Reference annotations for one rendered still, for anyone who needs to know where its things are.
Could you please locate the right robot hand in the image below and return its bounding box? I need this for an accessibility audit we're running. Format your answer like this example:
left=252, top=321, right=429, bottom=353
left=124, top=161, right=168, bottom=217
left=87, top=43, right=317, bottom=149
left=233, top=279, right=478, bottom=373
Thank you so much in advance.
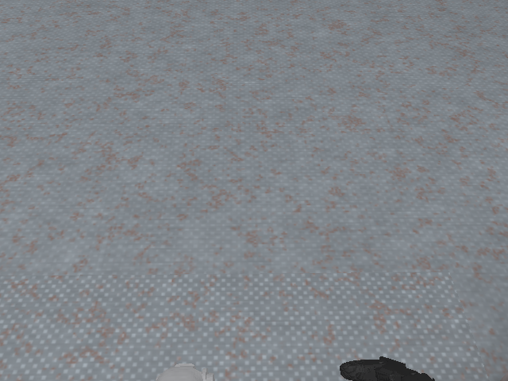
left=340, top=356, right=435, bottom=381

